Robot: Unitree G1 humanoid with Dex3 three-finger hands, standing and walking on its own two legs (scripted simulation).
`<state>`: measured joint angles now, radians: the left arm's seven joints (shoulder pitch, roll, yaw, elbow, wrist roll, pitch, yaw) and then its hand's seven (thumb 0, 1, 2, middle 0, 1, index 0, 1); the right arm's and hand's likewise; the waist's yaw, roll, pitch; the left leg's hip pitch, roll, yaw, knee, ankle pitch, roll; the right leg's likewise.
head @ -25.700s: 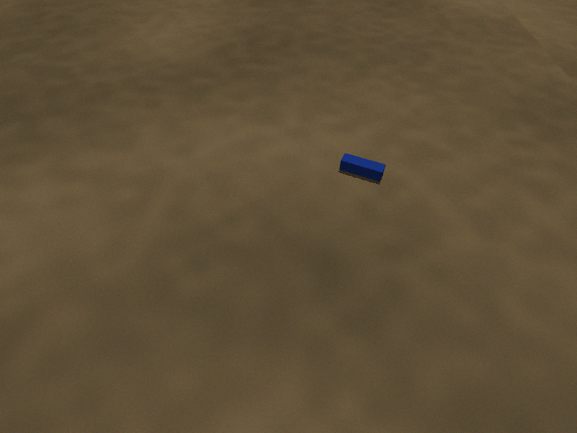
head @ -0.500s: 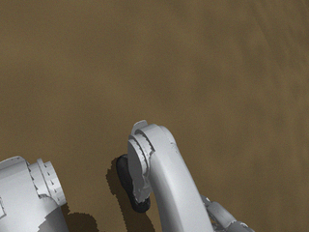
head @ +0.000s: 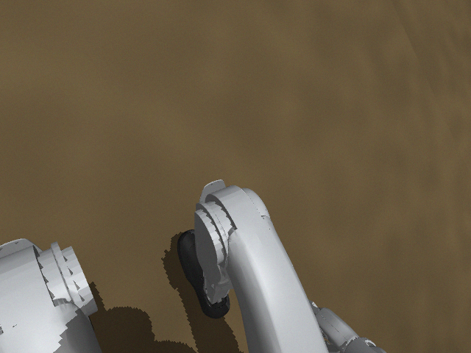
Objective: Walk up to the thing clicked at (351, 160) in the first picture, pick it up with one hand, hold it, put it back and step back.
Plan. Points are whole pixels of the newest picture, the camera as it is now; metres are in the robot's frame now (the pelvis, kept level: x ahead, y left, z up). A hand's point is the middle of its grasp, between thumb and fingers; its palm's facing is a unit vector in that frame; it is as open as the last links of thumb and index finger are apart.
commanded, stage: close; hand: left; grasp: from above
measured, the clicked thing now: out of the picture +0.46 +0.36 -0.27
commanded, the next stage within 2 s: settle in 0.44 s
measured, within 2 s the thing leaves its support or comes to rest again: leaves its support in 0.82 s
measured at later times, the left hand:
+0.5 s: hand out of the picture +0.44 +0.36 -0.24, palm faces -0.43 -0.13 -0.89, open 10.2 cm
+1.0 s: hand out of the picture +0.45 +0.37 -0.20, palm faces -0.39 -0.12 -0.91, open 10.1 cm
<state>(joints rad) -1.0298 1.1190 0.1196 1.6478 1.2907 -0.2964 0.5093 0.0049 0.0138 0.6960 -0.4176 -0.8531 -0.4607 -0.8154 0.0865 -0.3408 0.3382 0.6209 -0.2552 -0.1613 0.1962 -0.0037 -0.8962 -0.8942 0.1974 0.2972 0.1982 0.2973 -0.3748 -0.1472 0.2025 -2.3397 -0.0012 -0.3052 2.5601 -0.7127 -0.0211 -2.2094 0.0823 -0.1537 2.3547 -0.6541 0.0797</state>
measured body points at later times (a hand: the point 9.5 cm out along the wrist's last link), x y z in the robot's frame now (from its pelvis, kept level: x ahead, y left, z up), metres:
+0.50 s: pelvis +0.00 +0.00 +0.00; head +0.27 +0.15 +0.32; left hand +0.46 +0.37 -0.19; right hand +0.07 -0.25 -0.05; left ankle +0.06 +0.13 -0.27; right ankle +0.12 -0.13 -0.27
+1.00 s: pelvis +0.00 +0.00 +0.01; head +0.26 +0.14 +0.35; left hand +0.47 +0.38 -0.15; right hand +0.09 -0.26 -0.05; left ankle +0.06 +0.13 -0.27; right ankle +0.12 -0.13 -0.27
